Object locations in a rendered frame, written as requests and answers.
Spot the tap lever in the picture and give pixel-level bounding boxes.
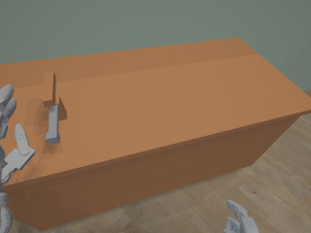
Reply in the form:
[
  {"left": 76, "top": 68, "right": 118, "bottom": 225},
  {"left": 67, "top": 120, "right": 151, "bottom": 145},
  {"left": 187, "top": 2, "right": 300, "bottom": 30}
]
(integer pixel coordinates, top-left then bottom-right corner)
[{"left": 46, "top": 104, "right": 60, "bottom": 145}]

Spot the left robot hand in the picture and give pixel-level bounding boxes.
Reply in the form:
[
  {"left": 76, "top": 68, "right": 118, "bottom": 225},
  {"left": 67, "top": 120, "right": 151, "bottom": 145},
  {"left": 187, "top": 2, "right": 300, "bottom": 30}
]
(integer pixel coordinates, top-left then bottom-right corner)
[{"left": 0, "top": 83, "right": 35, "bottom": 193}]

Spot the counter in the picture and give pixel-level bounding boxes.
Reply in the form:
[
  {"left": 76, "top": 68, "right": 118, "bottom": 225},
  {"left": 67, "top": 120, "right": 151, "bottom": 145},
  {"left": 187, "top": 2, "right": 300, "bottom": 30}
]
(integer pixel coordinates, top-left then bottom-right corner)
[{"left": 0, "top": 37, "right": 311, "bottom": 231}]

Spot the right robot hand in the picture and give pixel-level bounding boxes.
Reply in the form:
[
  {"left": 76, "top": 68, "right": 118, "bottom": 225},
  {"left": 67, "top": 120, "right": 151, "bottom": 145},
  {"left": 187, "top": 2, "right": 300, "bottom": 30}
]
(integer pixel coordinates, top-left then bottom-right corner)
[{"left": 224, "top": 199, "right": 259, "bottom": 233}]

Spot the robot left forearm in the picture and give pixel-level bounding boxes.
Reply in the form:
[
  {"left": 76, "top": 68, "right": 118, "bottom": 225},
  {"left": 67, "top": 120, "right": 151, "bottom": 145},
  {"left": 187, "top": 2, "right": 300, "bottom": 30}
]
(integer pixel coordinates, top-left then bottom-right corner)
[{"left": 0, "top": 192, "right": 13, "bottom": 233}]

